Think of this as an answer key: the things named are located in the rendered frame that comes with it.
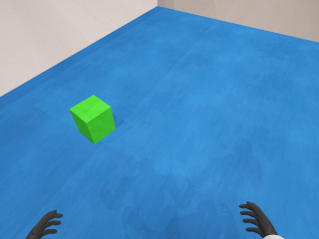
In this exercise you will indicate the carton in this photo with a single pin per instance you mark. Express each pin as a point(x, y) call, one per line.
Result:
point(94, 118)

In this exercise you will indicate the left robot hand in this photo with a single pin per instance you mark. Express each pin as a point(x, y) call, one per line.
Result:
point(39, 230)

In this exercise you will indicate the right robot hand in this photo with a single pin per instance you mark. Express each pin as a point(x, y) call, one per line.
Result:
point(265, 227)

